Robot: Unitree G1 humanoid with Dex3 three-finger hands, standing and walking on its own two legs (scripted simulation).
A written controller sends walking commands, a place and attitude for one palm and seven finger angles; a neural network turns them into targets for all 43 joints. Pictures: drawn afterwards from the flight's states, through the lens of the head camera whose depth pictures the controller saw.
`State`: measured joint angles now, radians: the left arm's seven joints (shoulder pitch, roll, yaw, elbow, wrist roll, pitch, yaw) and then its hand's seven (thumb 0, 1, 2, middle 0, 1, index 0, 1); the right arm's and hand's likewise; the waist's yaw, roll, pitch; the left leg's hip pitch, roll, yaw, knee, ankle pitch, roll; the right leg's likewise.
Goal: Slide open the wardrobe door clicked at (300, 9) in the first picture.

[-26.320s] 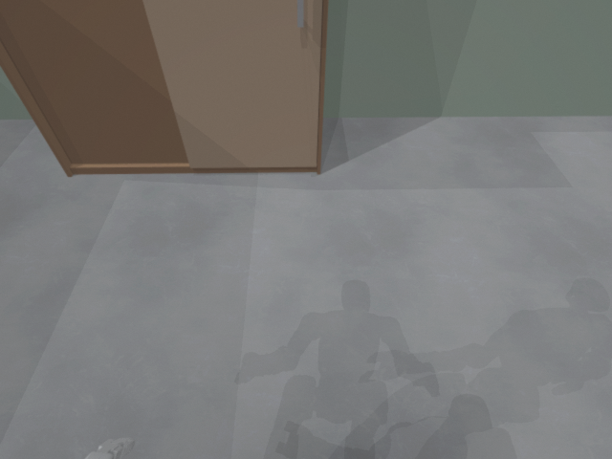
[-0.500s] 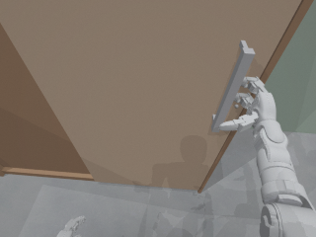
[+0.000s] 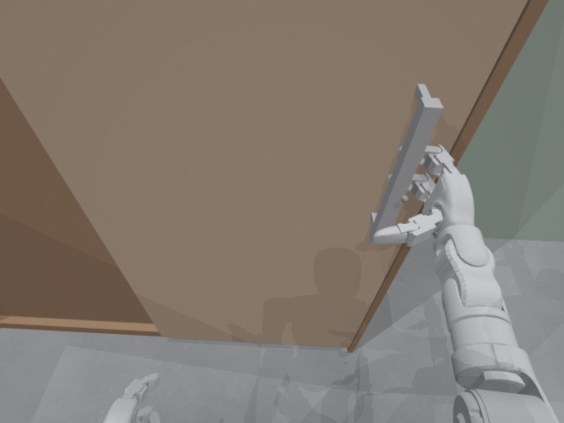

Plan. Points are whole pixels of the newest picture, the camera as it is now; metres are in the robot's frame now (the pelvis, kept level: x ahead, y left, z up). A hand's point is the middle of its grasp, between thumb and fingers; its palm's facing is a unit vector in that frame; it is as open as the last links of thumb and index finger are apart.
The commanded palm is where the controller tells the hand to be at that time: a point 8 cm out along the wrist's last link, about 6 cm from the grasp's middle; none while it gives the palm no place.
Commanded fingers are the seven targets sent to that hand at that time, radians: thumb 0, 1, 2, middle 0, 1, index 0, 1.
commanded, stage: slide the fingers in behind the handle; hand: right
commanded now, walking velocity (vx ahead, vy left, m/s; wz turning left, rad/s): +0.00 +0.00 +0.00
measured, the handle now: (395, 175) +0.46 -0.13 +0.12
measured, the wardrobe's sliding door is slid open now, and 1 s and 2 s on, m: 0.00 0.00 0.00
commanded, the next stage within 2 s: grip the handle and tug to test in 0.80 s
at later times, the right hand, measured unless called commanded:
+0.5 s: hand (389, 197) +0.41 -0.11 +0.13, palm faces -0.04 +1.00 +0.00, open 14.0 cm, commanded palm +0.38 -0.17 +0.13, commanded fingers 0.00 0.50 -0.30 0.30 1.20 0.30 1.20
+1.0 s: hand (388, 195) +0.41 -0.11 +0.13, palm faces -0.05 +1.00 +0.00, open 13.8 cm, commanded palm +0.38 -0.17 +0.13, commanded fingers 0.00 0.22 -0.42 0.33 1.24 0.33 1.24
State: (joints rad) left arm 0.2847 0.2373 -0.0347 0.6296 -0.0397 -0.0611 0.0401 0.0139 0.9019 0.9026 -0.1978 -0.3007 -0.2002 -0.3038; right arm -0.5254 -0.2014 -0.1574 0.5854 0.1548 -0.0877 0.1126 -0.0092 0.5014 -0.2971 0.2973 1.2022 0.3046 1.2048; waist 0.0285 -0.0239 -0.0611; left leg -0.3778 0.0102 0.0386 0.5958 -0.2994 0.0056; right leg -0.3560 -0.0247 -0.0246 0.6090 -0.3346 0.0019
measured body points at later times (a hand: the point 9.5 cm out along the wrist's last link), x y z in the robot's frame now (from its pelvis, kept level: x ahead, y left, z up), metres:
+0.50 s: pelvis -0.01 +0.00 +0.00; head +0.01 +0.01 +0.45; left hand +0.10 +0.24 -0.11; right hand +0.40 -0.16 +0.13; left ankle +0.00 +0.12 -0.73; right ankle -0.02 -0.12 -0.73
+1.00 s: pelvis +0.00 +0.00 +0.00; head +0.01 +0.01 +0.45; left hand +0.11 +0.25 -0.11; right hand +0.40 -0.16 +0.13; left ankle +0.00 +0.12 -0.73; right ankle -0.02 -0.12 -0.73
